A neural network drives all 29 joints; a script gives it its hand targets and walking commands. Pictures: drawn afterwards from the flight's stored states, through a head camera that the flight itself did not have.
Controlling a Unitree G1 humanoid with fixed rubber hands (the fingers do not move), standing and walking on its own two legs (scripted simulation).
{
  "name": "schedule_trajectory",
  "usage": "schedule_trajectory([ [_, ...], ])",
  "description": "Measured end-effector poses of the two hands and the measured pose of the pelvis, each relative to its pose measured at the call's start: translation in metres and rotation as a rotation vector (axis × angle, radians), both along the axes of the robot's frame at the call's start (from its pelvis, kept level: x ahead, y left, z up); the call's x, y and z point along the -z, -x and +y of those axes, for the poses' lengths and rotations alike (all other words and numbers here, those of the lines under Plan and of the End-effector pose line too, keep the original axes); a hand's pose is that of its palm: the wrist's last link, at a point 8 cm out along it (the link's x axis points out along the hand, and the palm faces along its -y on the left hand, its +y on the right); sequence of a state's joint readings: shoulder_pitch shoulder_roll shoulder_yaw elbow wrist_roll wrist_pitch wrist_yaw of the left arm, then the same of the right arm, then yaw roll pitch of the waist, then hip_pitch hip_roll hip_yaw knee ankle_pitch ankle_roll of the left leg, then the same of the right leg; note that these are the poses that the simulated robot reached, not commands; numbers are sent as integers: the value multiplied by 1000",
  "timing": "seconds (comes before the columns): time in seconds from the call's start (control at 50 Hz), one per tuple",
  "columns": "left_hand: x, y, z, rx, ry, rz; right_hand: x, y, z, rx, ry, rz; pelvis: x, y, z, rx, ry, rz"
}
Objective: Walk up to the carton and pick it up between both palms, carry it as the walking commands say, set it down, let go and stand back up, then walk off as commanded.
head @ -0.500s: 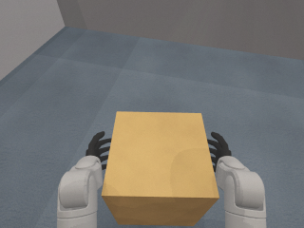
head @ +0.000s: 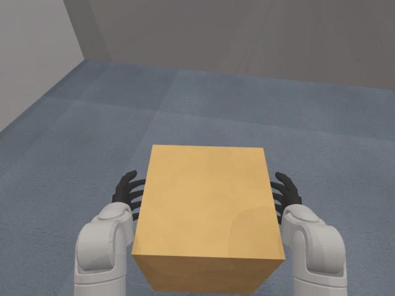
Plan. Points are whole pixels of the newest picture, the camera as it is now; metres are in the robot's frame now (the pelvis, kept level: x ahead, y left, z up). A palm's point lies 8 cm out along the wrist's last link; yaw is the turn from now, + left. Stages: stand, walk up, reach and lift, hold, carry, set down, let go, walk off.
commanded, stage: carry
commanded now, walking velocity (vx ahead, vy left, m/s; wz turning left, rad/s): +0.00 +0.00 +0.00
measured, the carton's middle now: (205, 223) +0.28 +0.00 +0.01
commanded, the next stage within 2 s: none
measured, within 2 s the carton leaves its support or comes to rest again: neither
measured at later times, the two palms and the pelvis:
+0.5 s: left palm (122, 228) +0.24 +0.15 +0.06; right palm (291, 229) +0.24 -0.15 +0.07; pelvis -0.02 +0.00 -0.01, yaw +0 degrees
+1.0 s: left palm (106, 257) +0.19 +0.17 +0.06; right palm (288, 257) +0.20 -0.13 +0.06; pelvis -0.07 +0.01 -0.01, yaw +0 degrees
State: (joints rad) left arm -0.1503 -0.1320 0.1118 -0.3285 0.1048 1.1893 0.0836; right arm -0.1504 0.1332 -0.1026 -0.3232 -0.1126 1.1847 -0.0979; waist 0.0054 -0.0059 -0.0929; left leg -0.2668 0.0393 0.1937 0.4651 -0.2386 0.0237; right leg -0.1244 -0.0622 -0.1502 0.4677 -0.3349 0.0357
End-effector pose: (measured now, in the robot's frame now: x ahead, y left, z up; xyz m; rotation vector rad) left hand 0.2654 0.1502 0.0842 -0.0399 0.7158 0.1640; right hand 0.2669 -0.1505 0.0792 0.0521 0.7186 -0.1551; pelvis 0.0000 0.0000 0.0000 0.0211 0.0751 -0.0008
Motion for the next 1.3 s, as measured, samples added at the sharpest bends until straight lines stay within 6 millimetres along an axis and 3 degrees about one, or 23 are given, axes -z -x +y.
schedule_trajectory([
  [0.18,15,4,-11,17,-1,22,12,6,-11,13,3,22,7,2,-7,5,3,-8],
  [0.36,13,9,-6,9,11,-13,8,10,-6,6,13,-14,10,12,-5,6,11,-14],
  [0.9,24,64,14,15,2,0,17,63,14,-8,28,-1,9,63,14,-5,29,-37],
  [1.3,27,86,17,14,0,-4,21,85,17,-15,33,-5,9,85,15,-6,31,-30],
])
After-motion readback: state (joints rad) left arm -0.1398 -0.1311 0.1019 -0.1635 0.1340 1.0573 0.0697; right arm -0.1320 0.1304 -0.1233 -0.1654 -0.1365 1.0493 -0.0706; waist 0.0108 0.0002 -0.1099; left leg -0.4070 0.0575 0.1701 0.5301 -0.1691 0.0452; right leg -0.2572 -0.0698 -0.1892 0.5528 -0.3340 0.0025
